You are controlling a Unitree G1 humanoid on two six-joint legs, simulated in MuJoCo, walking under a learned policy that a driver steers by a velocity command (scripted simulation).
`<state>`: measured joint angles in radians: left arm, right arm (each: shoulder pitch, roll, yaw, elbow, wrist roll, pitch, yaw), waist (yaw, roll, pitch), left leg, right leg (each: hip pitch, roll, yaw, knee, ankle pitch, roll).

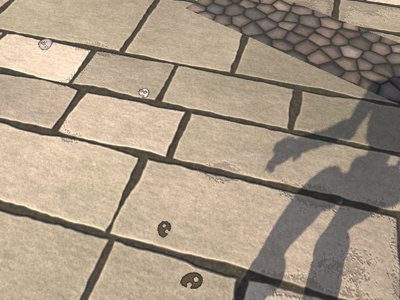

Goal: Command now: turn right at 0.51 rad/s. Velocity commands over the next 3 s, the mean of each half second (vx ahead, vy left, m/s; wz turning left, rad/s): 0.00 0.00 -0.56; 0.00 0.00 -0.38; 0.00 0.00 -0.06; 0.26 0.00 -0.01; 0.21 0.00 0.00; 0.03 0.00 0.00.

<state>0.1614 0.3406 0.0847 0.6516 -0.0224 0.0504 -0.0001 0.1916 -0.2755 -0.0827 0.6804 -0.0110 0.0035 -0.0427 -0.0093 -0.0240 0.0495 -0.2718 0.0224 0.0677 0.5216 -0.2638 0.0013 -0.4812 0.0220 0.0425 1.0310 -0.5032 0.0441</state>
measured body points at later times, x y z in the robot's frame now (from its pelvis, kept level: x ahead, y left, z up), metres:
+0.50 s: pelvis +0.00 -0.05 +0.01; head +0.03 -0.08 +0.46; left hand +0.23 +0.19 -0.07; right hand +0.10 -0.36 -0.10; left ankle +0.07 +0.11 -0.69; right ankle +0.00 -0.13 -0.73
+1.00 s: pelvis +0.01 -0.04 +0.00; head +0.03 -0.05 +0.45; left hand +0.27 +0.13 -0.09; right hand -0.01 -0.33 -0.11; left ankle +0.07 +0.09 -0.73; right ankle -0.07 -0.14 -0.74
